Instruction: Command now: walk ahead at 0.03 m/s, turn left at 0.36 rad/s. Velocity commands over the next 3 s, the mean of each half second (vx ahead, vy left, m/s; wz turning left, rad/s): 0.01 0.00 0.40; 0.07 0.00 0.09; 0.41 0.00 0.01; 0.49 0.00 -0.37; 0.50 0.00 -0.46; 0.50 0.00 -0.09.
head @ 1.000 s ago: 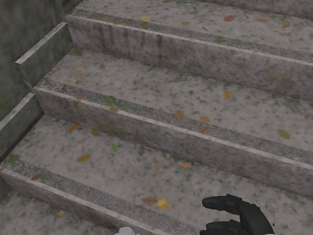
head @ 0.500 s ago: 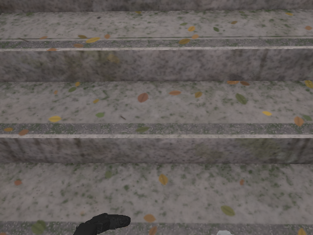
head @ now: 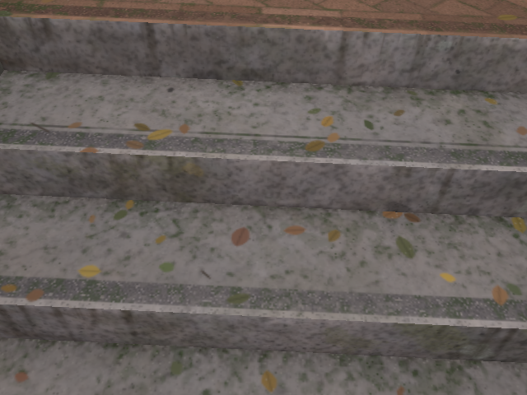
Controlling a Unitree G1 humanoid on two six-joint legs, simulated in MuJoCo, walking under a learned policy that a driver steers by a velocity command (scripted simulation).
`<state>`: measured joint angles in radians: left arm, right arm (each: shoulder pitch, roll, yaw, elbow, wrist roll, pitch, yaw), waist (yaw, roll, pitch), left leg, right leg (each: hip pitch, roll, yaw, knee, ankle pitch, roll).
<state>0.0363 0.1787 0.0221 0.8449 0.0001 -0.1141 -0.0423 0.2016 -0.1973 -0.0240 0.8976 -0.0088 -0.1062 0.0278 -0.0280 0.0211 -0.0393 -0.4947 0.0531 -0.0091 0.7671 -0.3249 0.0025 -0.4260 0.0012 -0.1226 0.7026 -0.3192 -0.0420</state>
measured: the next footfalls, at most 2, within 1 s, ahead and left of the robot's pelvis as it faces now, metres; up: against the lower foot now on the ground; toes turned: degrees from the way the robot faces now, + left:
right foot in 0.36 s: +0.05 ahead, -0.13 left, +0.00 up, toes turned +11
left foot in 0.68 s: +0.07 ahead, +0.11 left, +0.00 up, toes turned +15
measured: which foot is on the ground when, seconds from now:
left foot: down 0.00-0.38, up 0.40-0.66, down 0.68-1.00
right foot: down 0.00-0.02, up 0.04-0.34, down 0.36-0.98, up 1.00-1.00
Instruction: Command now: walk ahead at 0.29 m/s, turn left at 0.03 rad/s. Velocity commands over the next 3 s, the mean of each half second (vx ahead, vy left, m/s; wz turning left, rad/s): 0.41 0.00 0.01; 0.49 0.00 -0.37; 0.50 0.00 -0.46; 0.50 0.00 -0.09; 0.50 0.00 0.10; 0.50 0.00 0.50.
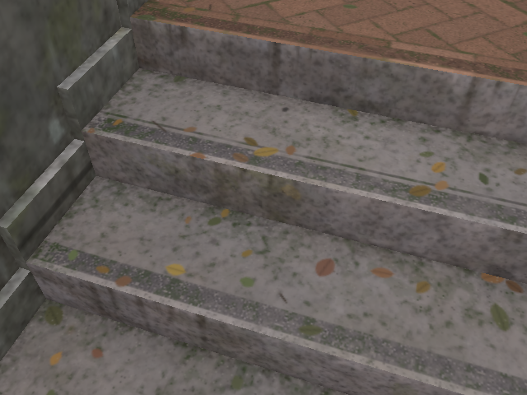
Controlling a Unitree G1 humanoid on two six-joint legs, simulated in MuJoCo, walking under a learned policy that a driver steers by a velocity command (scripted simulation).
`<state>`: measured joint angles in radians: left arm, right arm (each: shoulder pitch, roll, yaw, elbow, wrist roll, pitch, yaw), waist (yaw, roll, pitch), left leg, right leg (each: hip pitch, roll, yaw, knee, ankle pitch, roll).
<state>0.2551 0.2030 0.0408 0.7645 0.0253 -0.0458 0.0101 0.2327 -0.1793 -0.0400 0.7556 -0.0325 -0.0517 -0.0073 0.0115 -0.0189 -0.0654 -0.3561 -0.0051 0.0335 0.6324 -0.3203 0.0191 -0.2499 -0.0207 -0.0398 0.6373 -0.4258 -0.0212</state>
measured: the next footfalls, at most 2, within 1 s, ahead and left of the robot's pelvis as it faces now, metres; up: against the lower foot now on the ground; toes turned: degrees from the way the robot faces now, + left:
right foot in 0.20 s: +0.08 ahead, -0.10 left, +0.00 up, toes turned -2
left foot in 0.60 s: +0.39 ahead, +0.13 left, +0.15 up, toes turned +2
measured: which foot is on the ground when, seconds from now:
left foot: down 0.00-0.20, up 0.22-0.58, down 0.60-1.00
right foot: up 0.00-0.18, down 0.20-0.60, up 0.62-1.00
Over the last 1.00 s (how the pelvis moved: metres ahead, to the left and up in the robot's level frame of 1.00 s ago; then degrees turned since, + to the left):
0.05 -0.01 0.01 14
